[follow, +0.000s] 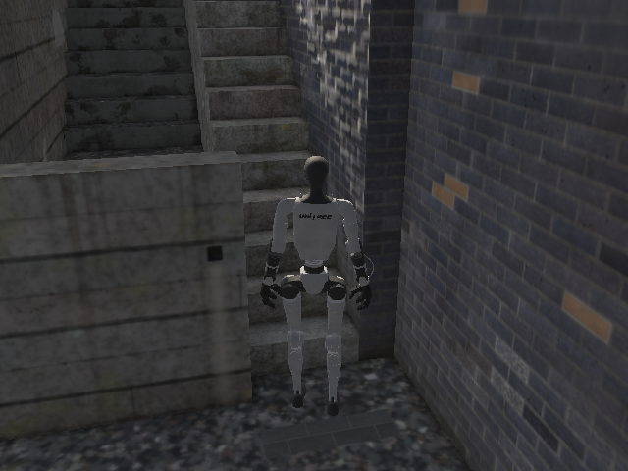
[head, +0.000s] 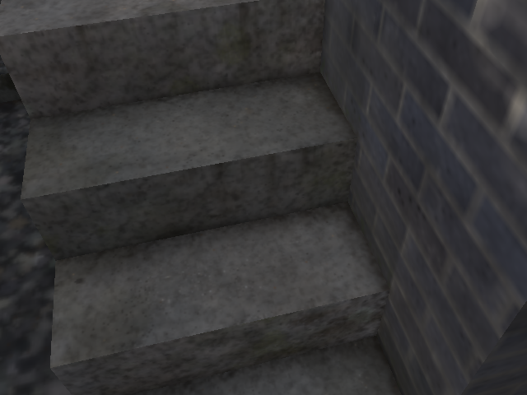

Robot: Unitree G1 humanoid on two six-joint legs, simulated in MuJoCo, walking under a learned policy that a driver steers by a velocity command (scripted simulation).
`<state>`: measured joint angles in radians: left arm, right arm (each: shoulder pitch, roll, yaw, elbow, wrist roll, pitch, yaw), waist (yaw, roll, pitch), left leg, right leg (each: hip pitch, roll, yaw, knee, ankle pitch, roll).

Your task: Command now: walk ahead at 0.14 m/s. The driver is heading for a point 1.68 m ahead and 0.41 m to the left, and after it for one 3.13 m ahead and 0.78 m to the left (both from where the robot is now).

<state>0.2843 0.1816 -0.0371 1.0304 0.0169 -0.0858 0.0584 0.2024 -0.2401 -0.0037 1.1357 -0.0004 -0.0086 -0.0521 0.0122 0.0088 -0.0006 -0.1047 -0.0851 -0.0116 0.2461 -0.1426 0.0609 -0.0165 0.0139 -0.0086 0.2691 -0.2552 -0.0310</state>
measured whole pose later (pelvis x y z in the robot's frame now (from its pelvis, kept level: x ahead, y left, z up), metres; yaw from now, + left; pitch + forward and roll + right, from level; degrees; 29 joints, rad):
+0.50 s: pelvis +0.00 +0.00 +0.00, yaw +0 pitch +0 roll +1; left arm 0.26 0.19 -0.04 1.03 0.03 -0.08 0.05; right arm 0.19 -0.25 -0.01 1.13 0.01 -0.01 -0.05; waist 0.02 0.01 0.00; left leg -0.11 -0.08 -0.02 0.24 -0.14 0.06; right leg -0.01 0.02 -0.01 0.25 -0.25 -0.03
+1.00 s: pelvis +0.00 +0.00 +0.00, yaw +0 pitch +0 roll +1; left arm 0.25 0.19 -0.04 1.04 0.02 -0.08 0.05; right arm 0.19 -0.25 0.00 1.13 0.00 -0.02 -0.05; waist 0.02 0.01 0.00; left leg -0.11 -0.08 -0.03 0.24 -0.13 0.05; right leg -0.01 0.01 -0.01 0.25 -0.24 -0.03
